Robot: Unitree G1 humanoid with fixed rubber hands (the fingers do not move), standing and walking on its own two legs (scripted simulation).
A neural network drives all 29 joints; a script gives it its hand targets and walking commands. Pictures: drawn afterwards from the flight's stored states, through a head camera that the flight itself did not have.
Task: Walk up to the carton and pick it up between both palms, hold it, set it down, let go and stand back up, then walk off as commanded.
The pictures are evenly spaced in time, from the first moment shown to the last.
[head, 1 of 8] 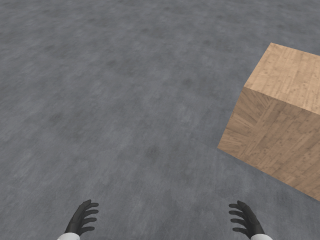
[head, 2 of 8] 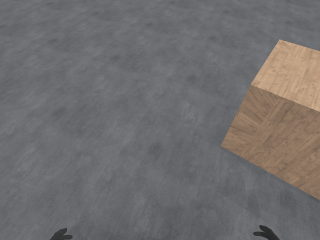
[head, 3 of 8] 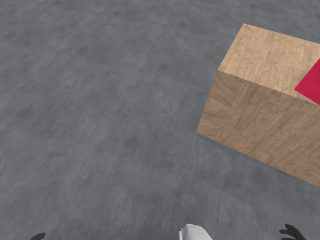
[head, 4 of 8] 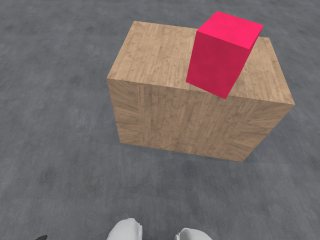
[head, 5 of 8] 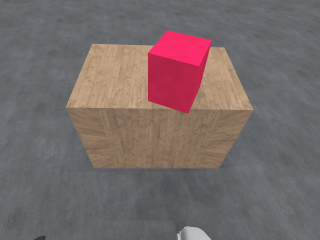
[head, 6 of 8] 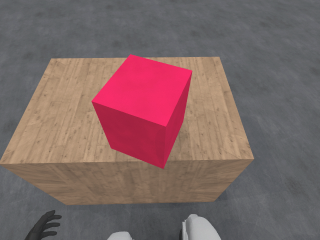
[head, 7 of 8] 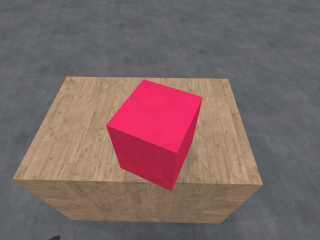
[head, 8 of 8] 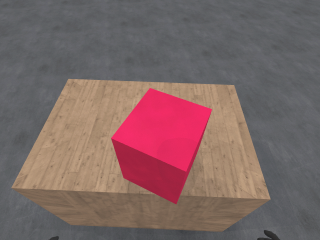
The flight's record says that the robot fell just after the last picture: no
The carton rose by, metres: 0.00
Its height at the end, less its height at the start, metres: +0.00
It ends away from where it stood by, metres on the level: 0.00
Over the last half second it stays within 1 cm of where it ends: yes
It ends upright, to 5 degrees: yes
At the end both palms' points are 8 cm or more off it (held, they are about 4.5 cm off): yes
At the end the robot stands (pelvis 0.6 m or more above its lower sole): yes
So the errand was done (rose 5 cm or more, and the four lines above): no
